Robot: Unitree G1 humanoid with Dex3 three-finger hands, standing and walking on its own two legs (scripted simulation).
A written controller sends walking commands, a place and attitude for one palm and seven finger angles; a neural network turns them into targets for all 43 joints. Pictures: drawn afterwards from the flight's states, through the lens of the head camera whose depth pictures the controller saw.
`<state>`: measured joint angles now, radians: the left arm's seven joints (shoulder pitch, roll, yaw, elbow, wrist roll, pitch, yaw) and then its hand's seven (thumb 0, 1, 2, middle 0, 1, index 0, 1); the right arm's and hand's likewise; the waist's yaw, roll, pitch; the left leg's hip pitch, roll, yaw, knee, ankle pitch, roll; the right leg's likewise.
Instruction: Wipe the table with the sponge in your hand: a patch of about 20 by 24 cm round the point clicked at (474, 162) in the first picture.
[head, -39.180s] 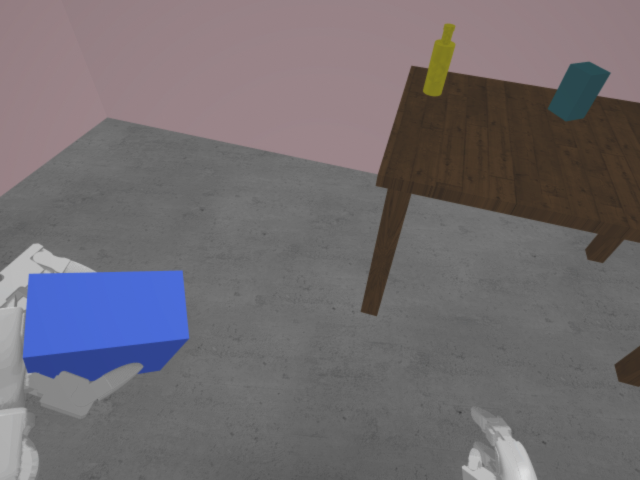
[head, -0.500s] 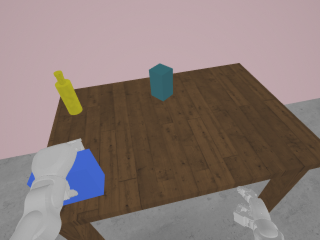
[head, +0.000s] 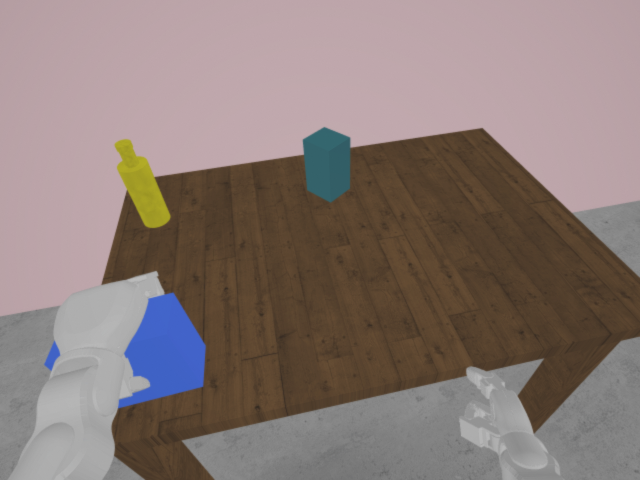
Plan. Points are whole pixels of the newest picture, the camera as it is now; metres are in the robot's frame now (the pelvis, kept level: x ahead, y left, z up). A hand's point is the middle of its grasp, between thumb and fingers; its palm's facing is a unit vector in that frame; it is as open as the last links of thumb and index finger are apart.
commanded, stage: bring the sponge back beside the body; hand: left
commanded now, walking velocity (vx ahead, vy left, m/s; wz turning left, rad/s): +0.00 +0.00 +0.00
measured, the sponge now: (142, 362) +0.22 +0.28 +0.03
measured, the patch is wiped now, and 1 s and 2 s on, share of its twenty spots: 1.00 1.00 1.00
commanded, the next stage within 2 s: step back with the hand held close in 1.08 s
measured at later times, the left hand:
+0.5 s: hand (99, 354) +0.19 +0.29 +0.10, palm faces +0.07 -0.11 -0.99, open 10.6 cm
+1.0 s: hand (78, 372) +0.17 +0.29 +0.11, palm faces +0.08 -0.12 -0.99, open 10.6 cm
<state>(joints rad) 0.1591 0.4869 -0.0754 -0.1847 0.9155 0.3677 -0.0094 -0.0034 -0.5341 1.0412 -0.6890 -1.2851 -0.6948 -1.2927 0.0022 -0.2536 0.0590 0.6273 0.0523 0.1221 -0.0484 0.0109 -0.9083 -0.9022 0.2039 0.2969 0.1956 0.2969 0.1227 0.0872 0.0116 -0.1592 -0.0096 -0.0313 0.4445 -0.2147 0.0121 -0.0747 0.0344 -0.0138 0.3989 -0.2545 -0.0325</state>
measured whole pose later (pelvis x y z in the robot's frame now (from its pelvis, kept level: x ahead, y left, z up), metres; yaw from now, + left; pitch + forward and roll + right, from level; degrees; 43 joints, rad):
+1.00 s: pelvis -0.02 +0.00 +0.00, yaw +0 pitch -7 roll -1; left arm 0.29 0.54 0.01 -0.38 0.86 0.35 -0.06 0.00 -0.53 1.04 -0.69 -1.28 -0.70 -1.29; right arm 0.00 -0.25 0.08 0.60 0.05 0.10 -0.05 0.01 -0.91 -0.90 0.20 0.30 0.20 0.30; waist 0.15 0.09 0.03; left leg -0.15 -0.01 -0.04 0.46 -0.20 0.01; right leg -0.05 0.04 -0.02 0.40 -0.23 -0.03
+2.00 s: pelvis -0.06 +0.02 -0.02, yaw +1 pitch +2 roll -3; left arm 0.52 0.45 0.39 -0.64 -0.04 -0.13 0.12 -0.01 -0.54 1.04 -0.69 -1.29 -0.70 -1.30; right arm 0.16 -0.22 0.04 0.53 0.00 -0.04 -0.07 0.01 -0.91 -0.90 0.21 0.30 0.20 0.30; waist 0.02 0.00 0.00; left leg -0.48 -0.02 -0.09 0.68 -0.22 0.03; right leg -0.37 0.04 -0.06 0.59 -0.25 -0.01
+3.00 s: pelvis -0.29 +0.01 -0.01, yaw -1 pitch -1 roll -3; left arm 0.57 0.44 0.35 -0.69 -0.04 -0.09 0.13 -0.01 -0.55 1.05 -0.69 -1.30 -0.70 -1.30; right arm 0.23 -0.17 0.04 0.57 0.02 -0.09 -0.02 0.01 -0.91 -0.90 0.21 0.30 0.20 0.30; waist -0.01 -0.06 0.02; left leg -0.41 0.04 0.01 0.55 -0.14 0.03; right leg -0.38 0.03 -0.01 0.80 -0.40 0.01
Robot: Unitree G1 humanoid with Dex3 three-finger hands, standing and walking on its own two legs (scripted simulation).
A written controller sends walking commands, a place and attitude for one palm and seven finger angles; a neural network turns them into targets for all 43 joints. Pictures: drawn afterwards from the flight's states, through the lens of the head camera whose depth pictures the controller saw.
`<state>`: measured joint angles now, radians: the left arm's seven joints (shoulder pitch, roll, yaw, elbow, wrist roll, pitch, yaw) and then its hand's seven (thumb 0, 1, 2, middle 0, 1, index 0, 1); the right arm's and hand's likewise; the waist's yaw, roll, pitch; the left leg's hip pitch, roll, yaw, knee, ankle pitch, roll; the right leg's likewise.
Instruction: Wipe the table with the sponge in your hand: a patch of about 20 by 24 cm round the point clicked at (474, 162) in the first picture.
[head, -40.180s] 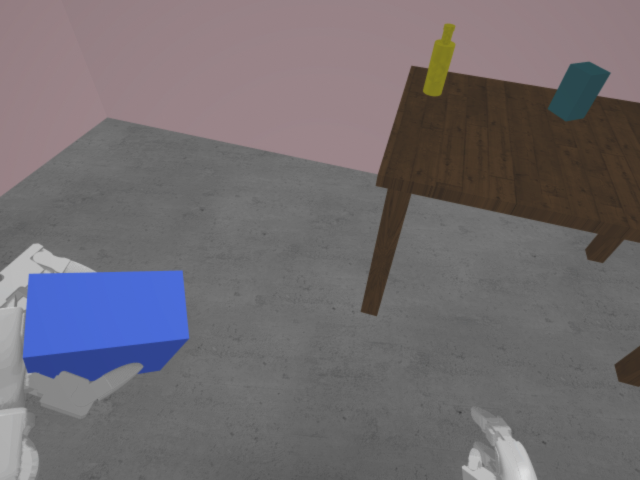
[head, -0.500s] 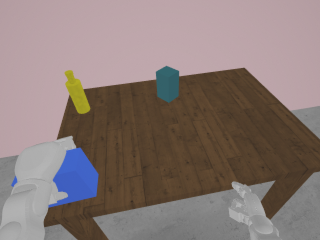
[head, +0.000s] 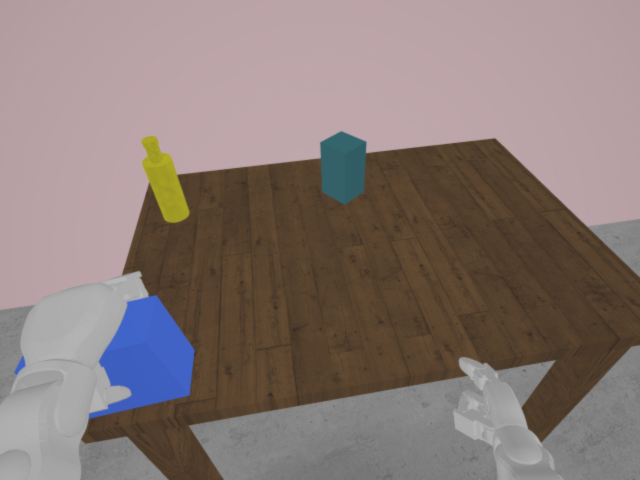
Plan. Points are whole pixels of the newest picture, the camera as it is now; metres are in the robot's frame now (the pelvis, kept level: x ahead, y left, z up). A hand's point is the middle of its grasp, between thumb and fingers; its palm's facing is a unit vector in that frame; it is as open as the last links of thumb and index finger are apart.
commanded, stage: bring the sponge back beside the body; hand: left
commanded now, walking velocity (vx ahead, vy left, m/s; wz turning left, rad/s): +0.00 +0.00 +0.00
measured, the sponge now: (124, 367) +0.19 +0.29 +0.06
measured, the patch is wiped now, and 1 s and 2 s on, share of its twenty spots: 1.00 1.00 1.00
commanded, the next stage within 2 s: step back with the hand held close in 0.08 s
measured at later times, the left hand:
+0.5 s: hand (150, 320) +0.20 +0.23 +0.15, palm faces +0.27 -0.87 -0.40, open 10.6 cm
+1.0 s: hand (94, 343) +0.16 +0.26 +0.16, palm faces +0.38 -0.81 -0.45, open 10.6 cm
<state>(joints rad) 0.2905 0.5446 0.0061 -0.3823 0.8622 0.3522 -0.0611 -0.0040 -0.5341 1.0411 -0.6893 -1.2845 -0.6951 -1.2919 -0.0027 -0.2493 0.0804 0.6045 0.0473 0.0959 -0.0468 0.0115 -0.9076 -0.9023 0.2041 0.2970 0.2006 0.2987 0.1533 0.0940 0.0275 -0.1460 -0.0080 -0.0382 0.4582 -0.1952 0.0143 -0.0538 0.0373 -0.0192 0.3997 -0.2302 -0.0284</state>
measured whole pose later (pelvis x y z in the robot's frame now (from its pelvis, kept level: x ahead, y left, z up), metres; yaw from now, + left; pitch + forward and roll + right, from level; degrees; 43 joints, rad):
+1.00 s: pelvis -0.04 +0.01 -0.02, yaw +1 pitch +2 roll -3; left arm 0.52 0.45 0.39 -0.64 -0.04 -0.13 0.12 -0.01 -0.54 1.04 -0.69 -1.29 -0.70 -1.30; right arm 0.16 -0.22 0.04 0.53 0.00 -0.04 -0.07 0.01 -0.91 -0.90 0.21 0.30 0.20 0.30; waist 0.02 0.00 0.00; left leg -0.48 -0.02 -0.09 0.68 -0.22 0.03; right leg -0.37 0.04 -0.06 0.59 -0.25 -0.01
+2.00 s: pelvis -0.27 +0.01 -0.01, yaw -1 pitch -1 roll -3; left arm 0.57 0.44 0.35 -0.69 -0.04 -0.09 0.13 -0.01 -0.55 1.05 -0.69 -1.30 -0.70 -1.30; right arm 0.23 -0.17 0.04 0.57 0.02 -0.09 -0.02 0.01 -0.91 -0.90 0.21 0.30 0.20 0.30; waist -0.01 -0.06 0.02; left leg -0.41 0.04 0.01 0.55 -0.14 0.03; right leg -0.38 0.03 -0.01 0.80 -0.40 0.01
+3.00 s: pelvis -0.49 +0.01 -0.02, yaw +0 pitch -1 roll +0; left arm 0.47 0.43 0.38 -0.54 -0.03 -0.11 0.14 -0.01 -0.55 1.05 -0.69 -1.29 -0.70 -1.30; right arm 0.24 -0.18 0.02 0.63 0.04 -0.14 -0.05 0.01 -0.91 -0.90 0.20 0.30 0.20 0.30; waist -0.01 -0.08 -0.07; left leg -0.27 0.01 0.09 0.68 -0.40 0.03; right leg -0.58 0.00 -0.04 1.18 -0.43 -0.01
